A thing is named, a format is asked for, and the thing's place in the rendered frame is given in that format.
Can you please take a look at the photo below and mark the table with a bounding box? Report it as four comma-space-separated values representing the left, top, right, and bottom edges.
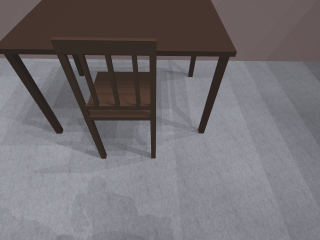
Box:
0, 0, 237, 134

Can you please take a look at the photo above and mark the chair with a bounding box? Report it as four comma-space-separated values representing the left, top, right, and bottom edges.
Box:
50, 37, 157, 159

